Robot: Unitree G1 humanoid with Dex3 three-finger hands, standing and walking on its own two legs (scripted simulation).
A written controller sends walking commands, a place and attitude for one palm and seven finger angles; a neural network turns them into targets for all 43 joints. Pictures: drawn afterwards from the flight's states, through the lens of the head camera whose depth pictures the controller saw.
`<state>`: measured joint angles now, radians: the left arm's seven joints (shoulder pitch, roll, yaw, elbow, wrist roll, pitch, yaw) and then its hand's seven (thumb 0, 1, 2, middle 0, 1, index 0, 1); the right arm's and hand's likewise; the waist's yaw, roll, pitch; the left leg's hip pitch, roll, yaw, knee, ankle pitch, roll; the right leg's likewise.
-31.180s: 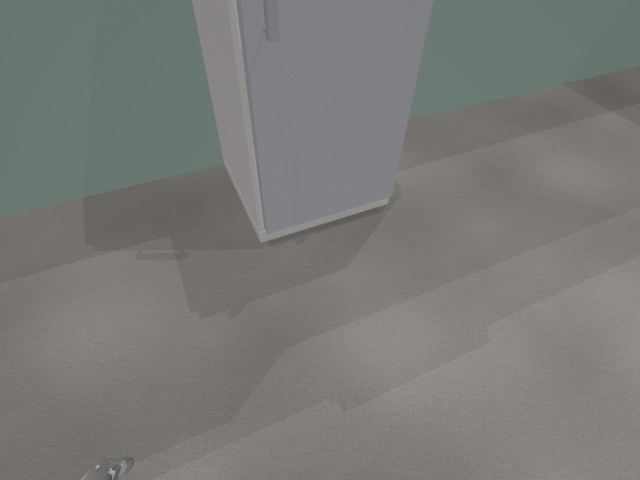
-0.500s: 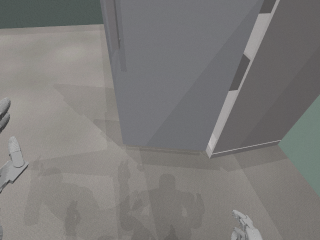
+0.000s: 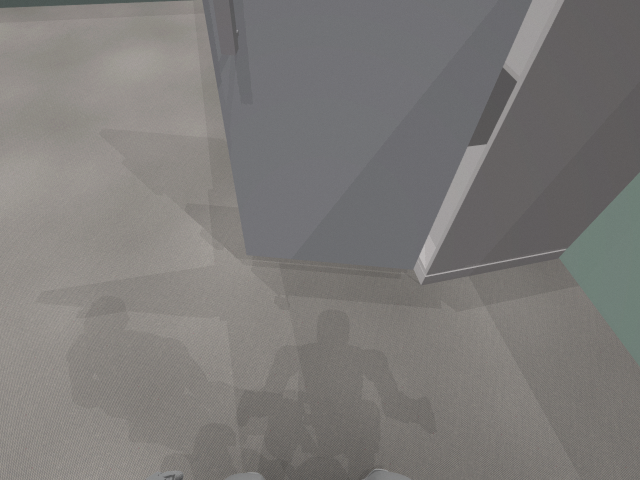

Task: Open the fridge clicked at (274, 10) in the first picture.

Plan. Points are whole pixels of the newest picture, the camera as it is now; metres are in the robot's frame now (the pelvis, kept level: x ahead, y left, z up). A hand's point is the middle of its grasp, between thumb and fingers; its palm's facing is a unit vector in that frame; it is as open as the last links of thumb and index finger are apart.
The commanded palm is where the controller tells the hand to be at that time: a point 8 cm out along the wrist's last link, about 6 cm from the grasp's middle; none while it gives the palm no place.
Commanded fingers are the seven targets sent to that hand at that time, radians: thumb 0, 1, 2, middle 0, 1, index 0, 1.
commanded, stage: let the arm hang, fingers relaxed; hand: left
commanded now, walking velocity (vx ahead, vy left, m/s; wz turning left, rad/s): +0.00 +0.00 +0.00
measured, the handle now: out of the picture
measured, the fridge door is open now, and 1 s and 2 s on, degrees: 72 72 72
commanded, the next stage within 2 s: look to check the result in 0.76 s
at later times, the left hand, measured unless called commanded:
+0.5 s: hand out of the picture +0.13 +0.28 -0.12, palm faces -0.03 -0.91 -0.40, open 7.4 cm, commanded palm none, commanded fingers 0.00 0.90 0.90 -0.20 -0.30 -0.20 -0.30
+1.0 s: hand (154, 456) +0.17 +0.23 -0.14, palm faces -0.07 -0.95 -0.31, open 7.4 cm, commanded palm none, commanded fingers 0.00 0.90 0.90 -0.20 -0.30 -0.20 -0.30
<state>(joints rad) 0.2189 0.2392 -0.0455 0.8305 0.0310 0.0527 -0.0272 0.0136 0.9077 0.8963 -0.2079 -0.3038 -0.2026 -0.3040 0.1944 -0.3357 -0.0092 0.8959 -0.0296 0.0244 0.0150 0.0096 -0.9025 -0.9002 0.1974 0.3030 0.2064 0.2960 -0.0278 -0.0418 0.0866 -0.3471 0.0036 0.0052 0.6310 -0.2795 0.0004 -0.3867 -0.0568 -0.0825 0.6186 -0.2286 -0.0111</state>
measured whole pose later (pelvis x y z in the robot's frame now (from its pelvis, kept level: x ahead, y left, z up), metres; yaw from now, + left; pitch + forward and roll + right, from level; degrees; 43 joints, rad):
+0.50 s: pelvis +0.04 +0.00 +0.02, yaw -1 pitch +0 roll +0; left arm 0.09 0.38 0.02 1.10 0.01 -0.01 -0.01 0.01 0.91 0.90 -0.20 -0.30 -0.20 -0.30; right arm 0.13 -0.33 0.00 1.07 -0.02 0.00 0.01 0.01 -0.90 -0.90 0.20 0.30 0.21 0.30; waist 0.00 0.03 0.04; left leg -0.18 0.01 0.01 0.41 -0.22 0.00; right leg -0.23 -0.04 -0.07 0.41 -0.17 0.00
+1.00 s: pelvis +0.07 -0.01 +0.02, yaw -1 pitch +0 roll +0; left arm 0.07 0.33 0.00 1.11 0.01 -0.02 -0.01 0.01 0.91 0.90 -0.21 -0.30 -0.20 -0.30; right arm 0.10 -0.35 0.00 1.11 -0.02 0.00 0.00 0.01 -0.90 -0.90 0.20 0.30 0.21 0.30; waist -0.01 0.00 0.06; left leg -0.09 0.03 0.02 0.31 -0.22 -0.02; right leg -0.15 -0.02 -0.07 0.34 -0.18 -0.01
